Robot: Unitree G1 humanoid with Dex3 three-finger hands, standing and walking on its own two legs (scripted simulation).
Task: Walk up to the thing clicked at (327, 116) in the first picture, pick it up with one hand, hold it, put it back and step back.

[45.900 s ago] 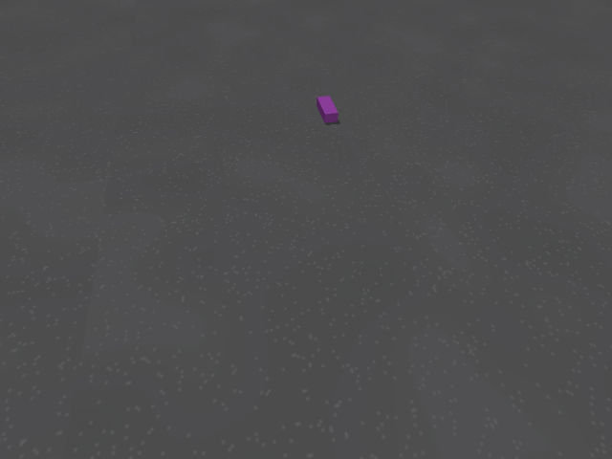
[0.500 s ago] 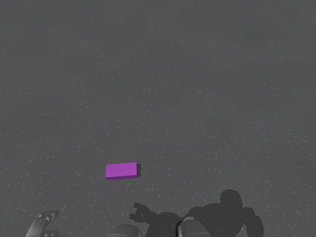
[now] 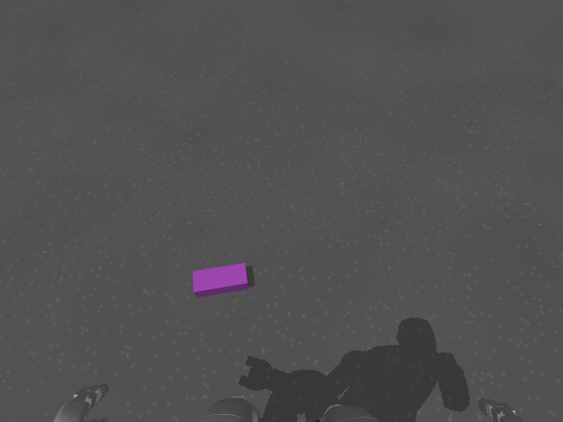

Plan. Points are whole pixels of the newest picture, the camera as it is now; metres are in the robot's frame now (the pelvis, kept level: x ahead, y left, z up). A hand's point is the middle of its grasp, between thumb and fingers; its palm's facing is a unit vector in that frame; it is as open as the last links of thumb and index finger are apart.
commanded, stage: step back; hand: left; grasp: from above
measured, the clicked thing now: (221, 280) +0.58 +0.23 -0.73
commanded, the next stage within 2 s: none
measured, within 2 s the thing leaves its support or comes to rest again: neither
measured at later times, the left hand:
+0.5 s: hand out of the picture -0.03 +0.28 -0.14, palm faces -0.01 -0.94 -0.34, open 7.4 cm
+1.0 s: hand out of the picture -0.19 +0.21 -0.12, palm faces -0.01 -0.90 -0.43, open 7.4 cm
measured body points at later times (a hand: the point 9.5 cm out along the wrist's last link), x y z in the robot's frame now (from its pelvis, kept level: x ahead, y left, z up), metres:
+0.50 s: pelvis -0.13 +0.01 +0.01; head -0.08 +0.04 +0.46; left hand -0.03 +0.32 -0.12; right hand -0.04 -0.31 -0.08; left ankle -0.09 +0.13 -0.72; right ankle -0.15 -0.15 -0.62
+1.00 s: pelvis -0.30 -0.06 +0.01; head -0.24 -0.08 +0.45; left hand -0.19 +0.25 -0.09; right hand -0.23 -0.38 -0.12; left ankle -0.33 +0.07 -0.67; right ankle -0.25 -0.17 -0.72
